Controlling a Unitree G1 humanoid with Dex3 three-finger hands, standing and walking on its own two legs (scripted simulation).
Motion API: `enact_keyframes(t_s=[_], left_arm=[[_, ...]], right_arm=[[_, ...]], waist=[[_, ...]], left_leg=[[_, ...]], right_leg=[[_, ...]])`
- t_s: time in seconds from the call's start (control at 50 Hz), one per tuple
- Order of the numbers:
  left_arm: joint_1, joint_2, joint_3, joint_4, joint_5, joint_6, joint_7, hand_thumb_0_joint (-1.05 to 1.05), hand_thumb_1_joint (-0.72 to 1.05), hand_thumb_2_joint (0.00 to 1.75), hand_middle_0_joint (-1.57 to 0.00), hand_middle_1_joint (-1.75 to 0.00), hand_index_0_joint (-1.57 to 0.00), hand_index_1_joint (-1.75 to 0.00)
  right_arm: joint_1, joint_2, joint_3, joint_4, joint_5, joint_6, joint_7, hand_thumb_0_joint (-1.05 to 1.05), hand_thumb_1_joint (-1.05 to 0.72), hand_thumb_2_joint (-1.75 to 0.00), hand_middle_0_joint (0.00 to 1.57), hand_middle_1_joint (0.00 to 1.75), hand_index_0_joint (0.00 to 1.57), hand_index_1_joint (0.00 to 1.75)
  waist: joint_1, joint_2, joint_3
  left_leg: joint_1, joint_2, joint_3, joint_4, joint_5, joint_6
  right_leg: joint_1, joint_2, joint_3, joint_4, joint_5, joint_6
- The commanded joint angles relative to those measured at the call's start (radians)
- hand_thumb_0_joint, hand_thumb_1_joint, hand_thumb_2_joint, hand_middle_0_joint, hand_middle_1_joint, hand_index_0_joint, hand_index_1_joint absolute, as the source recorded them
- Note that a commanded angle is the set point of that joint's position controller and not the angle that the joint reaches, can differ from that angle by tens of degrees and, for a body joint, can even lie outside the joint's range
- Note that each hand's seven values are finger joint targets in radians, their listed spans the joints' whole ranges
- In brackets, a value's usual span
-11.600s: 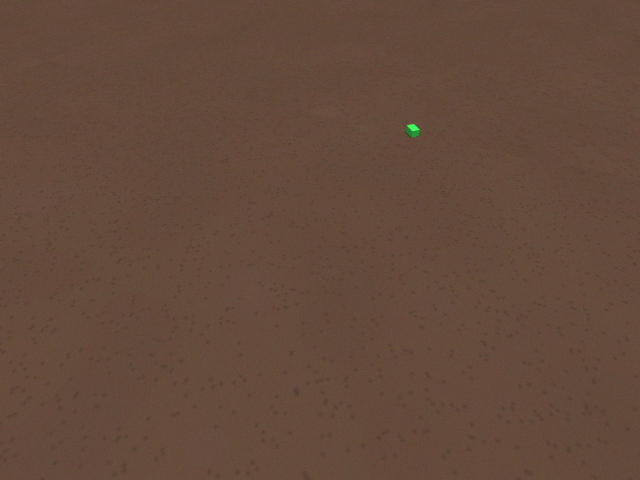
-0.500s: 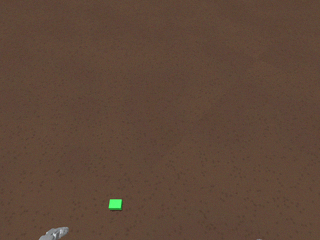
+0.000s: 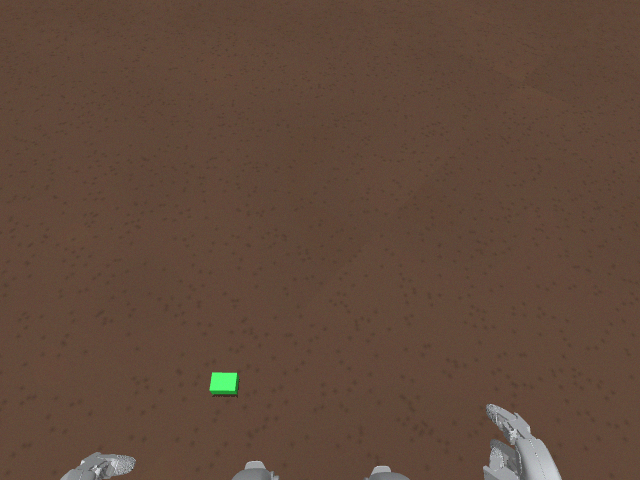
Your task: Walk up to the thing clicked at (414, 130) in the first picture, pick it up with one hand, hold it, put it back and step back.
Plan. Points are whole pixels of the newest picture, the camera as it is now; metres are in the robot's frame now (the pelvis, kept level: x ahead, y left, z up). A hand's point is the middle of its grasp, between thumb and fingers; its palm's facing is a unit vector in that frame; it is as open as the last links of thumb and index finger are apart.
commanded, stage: rise first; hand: left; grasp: from above
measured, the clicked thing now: (224, 383) +0.44 +0.24 -0.68
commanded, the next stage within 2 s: none
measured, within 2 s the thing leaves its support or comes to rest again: neither
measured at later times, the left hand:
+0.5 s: hand (141, 474) +0.20 +0.28 -0.27, palm faces -0.41 -0.63 -0.66, open 12.4 cm
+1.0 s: hand (171, 419) +0.30 +0.30 -0.44, palm faces -0.49 -0.19 -0.85, open 12.0 cm
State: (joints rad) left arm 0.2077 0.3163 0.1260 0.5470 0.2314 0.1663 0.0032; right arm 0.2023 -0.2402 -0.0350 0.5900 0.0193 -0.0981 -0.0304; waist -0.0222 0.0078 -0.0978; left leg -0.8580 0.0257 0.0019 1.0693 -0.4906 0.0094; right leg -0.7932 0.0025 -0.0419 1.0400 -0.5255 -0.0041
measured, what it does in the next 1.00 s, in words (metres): lowers itself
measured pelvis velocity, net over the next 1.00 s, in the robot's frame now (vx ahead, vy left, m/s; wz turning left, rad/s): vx -0.10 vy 0.00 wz -0.10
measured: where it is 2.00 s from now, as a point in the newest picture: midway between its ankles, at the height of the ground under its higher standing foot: outside the picture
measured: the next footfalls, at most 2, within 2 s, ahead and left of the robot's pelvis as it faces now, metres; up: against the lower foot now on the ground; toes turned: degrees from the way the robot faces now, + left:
none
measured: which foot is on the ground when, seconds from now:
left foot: down 0.00-1.00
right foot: down 0.00-1.00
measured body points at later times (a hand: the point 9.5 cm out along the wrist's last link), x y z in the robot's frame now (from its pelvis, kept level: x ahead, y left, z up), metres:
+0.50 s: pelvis -0.04 +0.00 -0.13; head +0.12 +0.01 +0.29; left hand +0.21 +0.31 -0.23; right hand +0.16 -0.27 -0.23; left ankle +0.01 +0.11 -0.67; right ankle -0.01 -0.12 -0.67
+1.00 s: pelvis -0.10 +0.00 -0.31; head +0.13 +0.03 +0.09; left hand +0.33 +0.31 -0.39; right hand -0.01 -0.28 -0.43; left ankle +0.01 +0.11 -0.67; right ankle -0.01 -0.12 -0.67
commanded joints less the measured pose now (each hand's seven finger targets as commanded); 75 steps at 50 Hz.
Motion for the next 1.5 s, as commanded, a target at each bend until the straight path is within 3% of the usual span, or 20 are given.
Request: enact_keyframes(t_s=[0.0,0.14,0.2,0.24,0.32,0.38,0.42,0.48,0.58,0.62,0.66,0.76,0.86,0.96,1.02,1.22,1.36,1.38,1.42,1.48], left_arm=[[0.061,0.178,0.056,-0.158,0.018,0.009,0.012,0.0,-0.29,0.7,-0.44,-0.71,-0.43,-0.72],[0.059,0.18,0.05,-0.246,0.046,0.011,0.021,0.0,-0.28,0.69,-0.42,-0.73,-0.42,-0.74],[0.007,0.202,0.058,-0.198,0.087,-0.016,0.025,0.0,-0.28,0.68,-0.44,-0.73,-0.43,-0.73],[-0.06,0.235,0.072,-0.156,0.127,-0.05,0.028,0.0,-0.3,0.69,-0.44,-0.72,-0.43,-0.73],[-0.169,0.239,0.046,-0.11,0.204,-0.145,0.024,0.0,-0.28,0.7,-0.43,-0.74,-0.42,-0.75],[-0.267,0.293,0.049,-0.098,0.274,-0.209,0.032,0.0,-0.29,0.72,-0.42,-0.75,-0.41,-0.76],[-0.318,0.351,0.083,-0.051,0.319,-0.245,0.049,0.0,-0.29,0.73,-0.42,-0.76,-0.41,-0.77],[-0.383,0.415,0.112,-0.009,0.378,-0.285,0.071,0.0,-0.29,0.74,-0.41,-0.76,-0.4,-0.78],[-0.572,0.459,0.099,0.12,0.463,-0.322,0.087,0.0,-0.27,0.74,-0.4,-0.77,-0.39,-0.77],[-0.636,0.525,0.125,0.175,0.501,-0.345,0.085,0.0,-0.25,0.71,-0.42,-0.75,-0.42,-0.75],[-0.715,0.549,0.113,0.205,0.548,-0.374,0.084,0.0,-0.24,0.72,-0.44,-0.72,-0.43,-0.73],[-0.859,0.607,0.113,0.293,0.639,-0.45,0.095,0.0,-0.19,0.7,-0.44,-0.7,-0.44,-0.7],[-0.982,0.704,0.144,0.306,0.724,-0.523,0.144,0.0,-0.19,0.71,-0.42,-0.69,-0.42,-0.69],[-1.059,0.724,0.139,0.408,0.805,-0.551,0.22,0.0,-0.15,0.72,-0.38,-0.66,-0.38,-0.66],[-1.097,0.711,0.107,0.456,0.865,-0.54,0.257,0.0,-0.13,0.7,-0.41,-0.63,-0.41,-0.63],[-1.221,0.723,0.05,0.557,0.963,-0.527,0.318,0.0,-0.11,0.66,-0.45,-0.56,-0.44,-0.57],[-1.275,0.776,0.072,0.57,1.017,-0.56,0.352,0.0,-0.1,0.64,-0.45,-0.58,-0.45,-0.58],[-1.211,0.776,0.08,0.661,1.026,-0.556,0.356,0.0,-0.08,0.62,-0.46,-0.58,-0.47,-0.58],[-1.271,0.779,0.076,0.595,1.036,-0.576,0.368,0.0,-0.09,0.63,-0.48,-0.55,-0.48,-0.55],[-1.266,0.805,0.088,0.627,1.052,-0.589,0.383,0.0,-0.08,0.62,-0.48,-0.55,-0.48,-0.55]], right_arm=[[0.024,-0.158,-0.058,-0.127,-0.003,-0.063,-0.007,0.0,-0.96,-0.91,0.2,0.3,0.2,0.3],[0.0,-0.143,-0.048,-0.176,-0.006,-0.09,-0.001,0.0,-0.95,-0.91,0.2,0.3,0.2,0.3],[-0.013,-0.151,-0.051,-0.172,-0.008,-0.104,0.003,0.0,-0.96,-0.91,0.2,0.3,0.2,0.3],[-0.022,-0.159,-0.055,-0.163,-0.012,-0.113,0.009,0.0,-0.97,-0.92,0.2,0.3,0.2,0.3],[-0.04,-0.179,-0.066,-0.136,-0.016,-0.135,0.025,0.0,-0.96,-0.91,0.2,0.3,0.2,0.3],[-0.046,-0.192,-0.072,-0.118,-0.013,-0.141,0.035,0.0,-0.96,-0.91,0.2,0.3,0.2,0.3],[-0.053,-0.205,-0.075,-0.102,-0.011,-0.14,0.039,0.0,-0.95,-0.91,0.2,0.3,0.2,0.3],[-0.051,-0.215,-0.085,-0.076,-0.007,-0.128,0.046,0.0,-0.95,-0.91,0.2,0.3,0.2,0.3],[-0.021,-0.219,-0.086,-0.019,-0.014,-0.106,0.061,0.0,-0.94,-0.91,0.2,0.3,0.2,0.3],[-0.011,-0.224,-0.091,0.005,-0.018,-0.096,0.067,0.0,-0.95,-0.91,0.2,0.3,0.2,0.3],[0.01,-0.224,-0.094,0.021,-0.022,-0.086,0.072,0.0,-0.95,-0.92,0.2,0.3,0.2,0.3],[0.026,-0.226,-0.092,0.059,-0.038,-0.065,0.081,0.0,-0.92,-0.91,0.2,0.3,0.2,0.3],[0.038,-0.236,-0.082,0.079,-0.056,-0.037,0.093,0.0,-0.91,-0.9,0.2,0.3,0.2,0.3],[0.038,-0.246,-0.073,0.108,-0.077,0.0,0.102,0.0,-0.86,-0.89,0.2,0.3,0.2,0.3],[0.047,-0.251,-0.069,0.113,-0.087,0.024,0.107,0.0,-0.87,-0.89,0.2,0.3,0.2,0.3],[0.05,-0.265,-0.055,0.136,-0.115,0.07,0.122,0.0,-0.9,-0.9,0.2,0.3,0.2,0.3],[0.05,-0.266,-0.034,0.136,-0.141,0.087,0.137,0.0,-0.91,-0.9,0.2,0.3,0.2,0.3],[0.066,-0.252,-0.021,0.161,-0.145,0.092,0.14,0.0,-0.91,-0.9,0.2,0.3,0.2,0.3],[0.062,-0.263,-0.032,0.154,-0.153,0.097,0.141,0.0,-0.91,-0.9,0.2,0.3,0.2,0.3],[0.057,-0.265,-0.025,0.161,-0.164,0.103,0.145,0.0,-0.91,-0.9,0.2,0.3,0.2,0.3]], waist=[[-0.01,0.066,-0.23],[-0.012,0.049,-0.273],[-0.02,0.059,-0.28],[-0.022,0.051,-0.287],[-0.021,0.102,-0.359],[-0.019,0.11,-0.442],[-0.01,0.106,-0.463],[0.018,0.112,-0.554],[0.002,0.067,-0.624],[0.016,0.056,-0.661],[0.01,0.031,-0.708],[0.004,0.025,-0.661],[0.001,0.095,-0.7],[-0.013,0.147,-0.645],[-0.032,0.173,-0.634],[-0.077,0.229,-0.599],[-0.081,0.256,-0.639],[-0.093,0.215,-0.619],[-0.099,0.217,-0.64],[-0.099,0.236,-0.642]], left_leg=[[0.195,-0.004,-0.04,-0.111,0.315,0.0],[0.084,-0.013,-0.027,0.01,0.314,0.01],[0.028,-0.011,-0.037,0.072,0.305,0.009],[-0.053,-0.015,-0.037,0.141,0.272,0.012],[-0.142,-0.012,-0.062,0.243,0.197,0.001],[-0.218,-0.013,-0.062,0.326,0.155,0.001],[-0.294,-0.014,-0.068,0.374,0.114,-0.001],[-0.344,-0.016,-0.056,0.461,0.132,0.005],[-0.495,-0.021,-0.04,0.61,0.146,0.019],[-0.534,-0.018,-0.038,0.665,0.136,0.023],[-0.592,-0.019,-0.023,0.728,0.137,0.03],[-0.752,-0.017,-0.013,0.8,-0.017,0.027],[-0.761,-0.013,-0.03,0.85,-0.058,0.022],[-0.777,-0.006,-0.061,0.875,-0.122,0.019],[-0.788,-0.007,-0.076,0.882,-0.131,0.017],[-0.781,-0.001,-0.11,0.951,-0.067,0.01],[-0.8,-0.001,-0.093,1.032,0.01,0.017],[-0.81,0.001,-0.098,1.042,0.015,0.021],[-0.834,-0.003,-0.081,1.063,0.029,0.025],[-0.845,0.0,-0.081,1.083,0.032,0.025]], right_leg=[[0.017,0.017,0.007,-0.085,0.264,-0.02],[-0.058,0.018,0.007,0.007,0.277,-0.02],[-0.154,0.02,0.007,0.084,0.254,-0.023],[-0.231,0.02,0.008,0.15,0.231,-0.021],[-0.427,0.02,0.008,0.305,0.146,-0.029],[-0.505,0.021,0.012,0.387,0.129,-0.028],[-0.566,0.021,0.008,0.446,0.104,-0.03],[-0.632,0.023,0.011,0.506,0.107,-0.03],[-0.7,0.028,0.004,0.591,0.122,-0.028],[-0.73,0.028,0.0,0.631,0.111,-0.027],[-0.718,0.031,0.004,0.654,0.126,-0.021],[-0.806,0.037,-0.006,0.707,-0.005,-0.022],[-0.894,0.045,-0.033,0.783,-0.06,-0.03],[-1.035,0.045,-0.066,0.853,-0.109,-0.037],[-1.09,0.046,-0.084,0.888,-0.108,-0.041],[-1.201,0.04,-0.107,0.981,-0.043,-0.041],[-1.183,0.049,-0.107,1.017,0.013,-0.035],[-1.182,0.052,-0.112,1.017,0.017,-0.032],[-1.152,0.055,-0.108,1.012,0.036,-0.029],[-1.161,0.062,-0.113,1.032,0.034,-0.03]])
